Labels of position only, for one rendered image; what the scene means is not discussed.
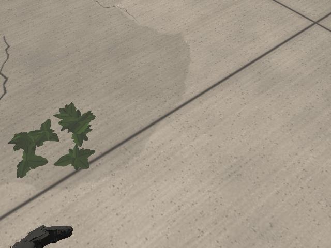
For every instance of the left robot hand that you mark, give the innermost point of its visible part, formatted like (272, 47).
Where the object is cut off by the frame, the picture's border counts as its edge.
(42, 236)

